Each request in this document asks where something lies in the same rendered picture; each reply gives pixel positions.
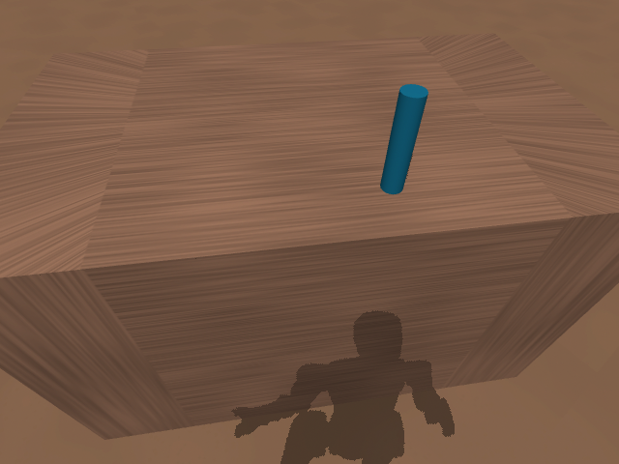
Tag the can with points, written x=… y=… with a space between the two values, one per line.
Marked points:
x=409 y=112

